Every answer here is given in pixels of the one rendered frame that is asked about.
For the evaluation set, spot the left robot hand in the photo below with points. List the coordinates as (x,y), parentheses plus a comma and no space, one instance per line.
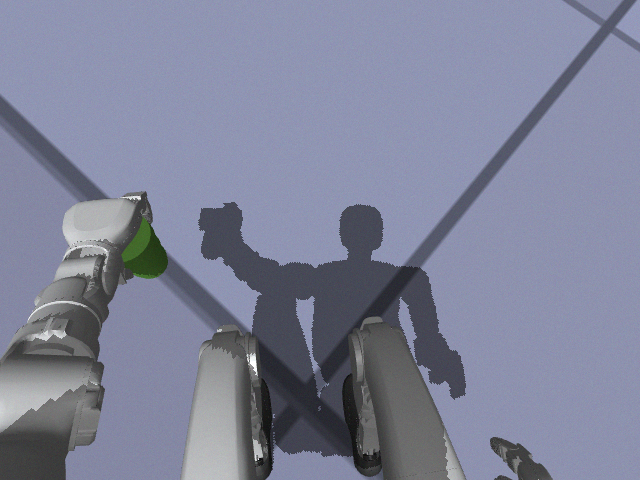
(113,221)

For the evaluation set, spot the left robot arm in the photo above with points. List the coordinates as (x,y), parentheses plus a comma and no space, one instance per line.
(50,381)

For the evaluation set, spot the cup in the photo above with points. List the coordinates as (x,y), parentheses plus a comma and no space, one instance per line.
(145,256)

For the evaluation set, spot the right robot foot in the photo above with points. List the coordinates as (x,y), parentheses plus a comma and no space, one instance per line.
(366,465)

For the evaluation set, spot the right robot hand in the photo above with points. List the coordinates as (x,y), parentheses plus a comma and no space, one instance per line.
(519,460)

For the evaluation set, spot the left robot foot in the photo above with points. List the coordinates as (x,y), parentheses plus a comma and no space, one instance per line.
(264,465)

